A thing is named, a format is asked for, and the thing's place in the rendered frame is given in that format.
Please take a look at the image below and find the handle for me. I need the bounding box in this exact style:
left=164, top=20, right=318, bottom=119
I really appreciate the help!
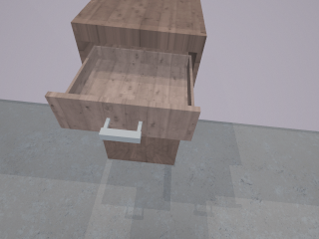
left=99, top=118, right=143, bottom=143

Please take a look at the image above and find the drawer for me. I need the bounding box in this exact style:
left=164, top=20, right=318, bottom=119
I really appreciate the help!
left=45, top=45, right=201, bottom=141

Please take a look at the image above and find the cabinet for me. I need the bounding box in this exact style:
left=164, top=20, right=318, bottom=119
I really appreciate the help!
left=71, top=0, right=207, bottom=165

